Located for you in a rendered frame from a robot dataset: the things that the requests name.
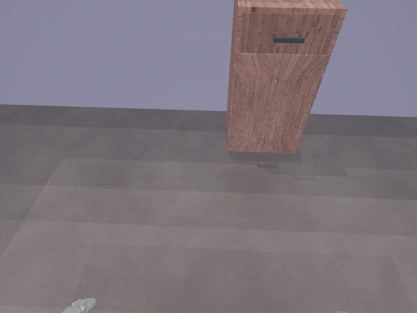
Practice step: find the drawer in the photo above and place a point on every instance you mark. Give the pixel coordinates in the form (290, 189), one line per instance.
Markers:
(257, 31)

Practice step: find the handle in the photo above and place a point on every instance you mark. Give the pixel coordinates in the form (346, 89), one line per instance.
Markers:
(299, 39)

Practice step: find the left robot hand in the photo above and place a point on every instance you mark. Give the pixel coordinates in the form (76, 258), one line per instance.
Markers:
(81, 306)

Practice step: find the cabinet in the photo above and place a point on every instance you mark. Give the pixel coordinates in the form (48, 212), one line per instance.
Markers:
(270, 95)

